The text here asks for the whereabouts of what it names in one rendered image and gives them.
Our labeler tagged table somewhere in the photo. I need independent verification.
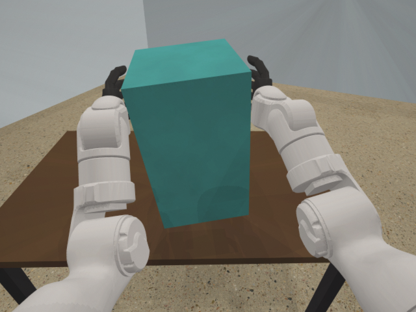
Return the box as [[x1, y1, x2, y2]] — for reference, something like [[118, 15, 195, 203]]
[[0, 131, 346, 312]]

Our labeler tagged robot left hand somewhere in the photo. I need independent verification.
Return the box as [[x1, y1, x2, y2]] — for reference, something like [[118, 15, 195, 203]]
[[102, 66, 130, 120]]

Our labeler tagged robot right forearm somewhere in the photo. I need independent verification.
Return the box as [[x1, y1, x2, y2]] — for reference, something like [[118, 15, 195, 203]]
[[251, 86, 382, 231]]

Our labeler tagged carton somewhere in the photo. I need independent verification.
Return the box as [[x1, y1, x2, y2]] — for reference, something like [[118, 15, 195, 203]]
[[121, 38, 252, 229]]

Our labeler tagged right robot upper arm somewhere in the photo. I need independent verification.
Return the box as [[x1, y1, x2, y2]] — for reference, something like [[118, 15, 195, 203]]
[[296, 186, 416, 312]]

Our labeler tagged robot left forearm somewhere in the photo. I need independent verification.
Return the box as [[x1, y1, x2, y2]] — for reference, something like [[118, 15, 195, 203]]
[[66, 96, 136, 268]]

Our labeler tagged robot right hand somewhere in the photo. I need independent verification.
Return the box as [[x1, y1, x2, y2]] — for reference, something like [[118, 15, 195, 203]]
[[247, 55, 272, 108]]

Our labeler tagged left robot upper arm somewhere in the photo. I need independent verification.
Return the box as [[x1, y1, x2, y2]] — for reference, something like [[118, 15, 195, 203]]
[[12, 214, 150, 312]]

